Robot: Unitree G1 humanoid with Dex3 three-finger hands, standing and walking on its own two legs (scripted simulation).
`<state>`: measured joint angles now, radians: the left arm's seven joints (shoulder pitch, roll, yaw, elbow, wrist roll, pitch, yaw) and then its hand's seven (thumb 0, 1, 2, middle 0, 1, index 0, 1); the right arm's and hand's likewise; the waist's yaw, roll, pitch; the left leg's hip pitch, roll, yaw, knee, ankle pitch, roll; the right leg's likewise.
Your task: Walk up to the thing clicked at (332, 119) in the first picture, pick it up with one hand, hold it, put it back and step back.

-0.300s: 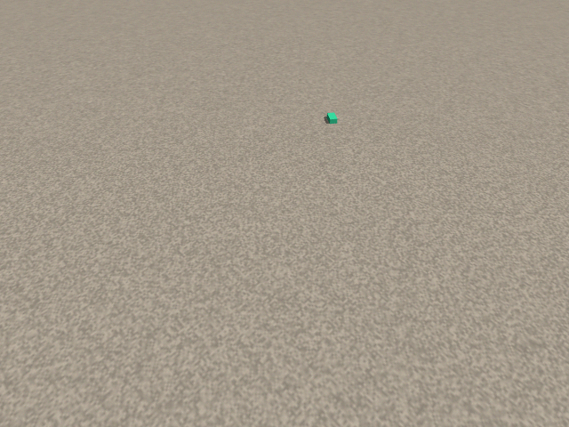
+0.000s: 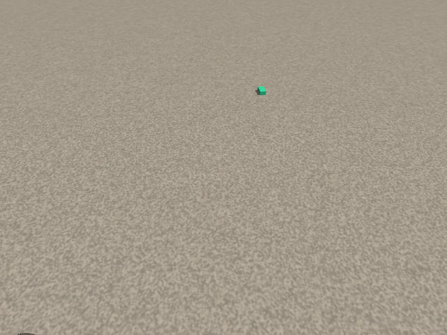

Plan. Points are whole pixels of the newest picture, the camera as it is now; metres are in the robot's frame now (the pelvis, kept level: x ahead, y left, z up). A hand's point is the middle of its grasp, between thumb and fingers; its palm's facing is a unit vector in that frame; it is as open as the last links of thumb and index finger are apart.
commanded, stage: stand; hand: left
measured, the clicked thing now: (261, 90) +2.10 -0.29 -0.77
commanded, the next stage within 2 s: walk up in 0.82 s
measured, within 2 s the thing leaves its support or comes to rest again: neither
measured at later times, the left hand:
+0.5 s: hand out of the picture +0.07 +0.25 -0.16, palm faces -0.02 -0.94 -0.33, open 7.4 cm
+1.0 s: hand out of the picture +0.12 +0.26 -0.14, palm faces -0.21 -0.90 -0.37, open 7.4 cm
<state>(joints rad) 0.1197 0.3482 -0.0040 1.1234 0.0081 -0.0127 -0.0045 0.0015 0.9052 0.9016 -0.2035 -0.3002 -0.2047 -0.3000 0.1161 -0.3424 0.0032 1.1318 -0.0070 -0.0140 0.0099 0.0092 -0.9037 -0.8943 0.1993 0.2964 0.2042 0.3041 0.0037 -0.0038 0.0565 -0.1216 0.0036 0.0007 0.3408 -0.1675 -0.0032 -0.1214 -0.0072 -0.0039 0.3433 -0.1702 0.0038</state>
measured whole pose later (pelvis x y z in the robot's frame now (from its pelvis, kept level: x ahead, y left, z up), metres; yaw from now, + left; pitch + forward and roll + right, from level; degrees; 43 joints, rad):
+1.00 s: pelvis +0.03 +0.00 +0.00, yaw -11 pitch +0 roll +0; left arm 0.22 0.38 0.05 1.06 0.02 0.01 -0.08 0.01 0.90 0.90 -0.21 -0.30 -0.21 -0.30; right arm 0.11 -0.43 -0.10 0.95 -0.04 -0.05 0.08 0.01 -0.90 -0.89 0.20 0.30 0.21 0.30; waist -0.02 0.06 0.03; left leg -0.12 0.06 0.17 0.39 -0.26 0.02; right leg -0.41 -0.04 -0.03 0.80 -0.41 -0.02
